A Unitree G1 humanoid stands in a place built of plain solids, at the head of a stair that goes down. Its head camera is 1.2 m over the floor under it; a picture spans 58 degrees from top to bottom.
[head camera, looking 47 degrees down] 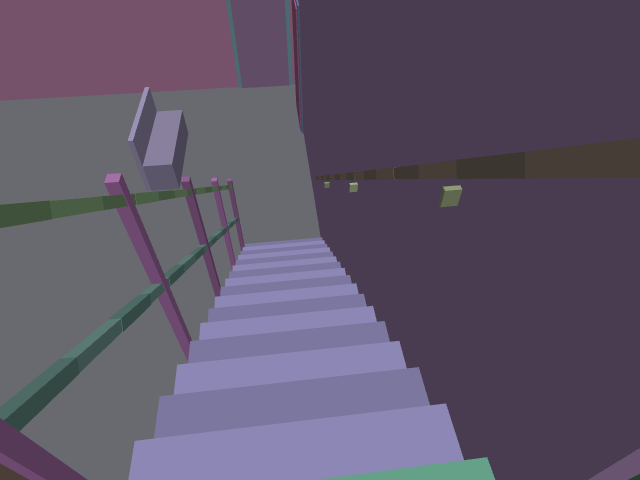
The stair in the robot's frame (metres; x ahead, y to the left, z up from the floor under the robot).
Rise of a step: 0.17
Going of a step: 0.21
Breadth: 0.97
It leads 7 degrees to the left of straight ahead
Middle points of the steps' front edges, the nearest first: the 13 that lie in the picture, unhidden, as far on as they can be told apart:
0.51 0.08 -0.17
0.72 0.10 -0.34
0.93 0.13 -0.52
1.14 0.15 -0.69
1.35 0.18 -0.86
1.57 0.20 -1.04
1.78 0.23 -1.21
1.99 0.25 -1.38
2.20 0.28 -1.56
2.42 0.30 -1.73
2.63 0.33 -1.90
2.84 0.35 -2.07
3.05 0.38 -2.25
